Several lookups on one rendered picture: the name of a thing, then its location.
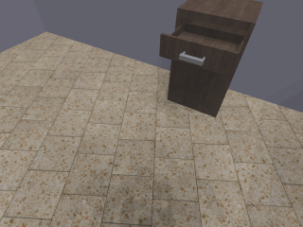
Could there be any cabinet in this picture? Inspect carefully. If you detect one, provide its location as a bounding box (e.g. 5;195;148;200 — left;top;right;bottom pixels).
167;0;263;117

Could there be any drawer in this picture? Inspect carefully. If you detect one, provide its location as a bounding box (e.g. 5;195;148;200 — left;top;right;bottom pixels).
159;22;246;77

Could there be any handle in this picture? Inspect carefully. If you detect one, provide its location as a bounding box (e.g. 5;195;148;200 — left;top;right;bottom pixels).
179;51;205;66

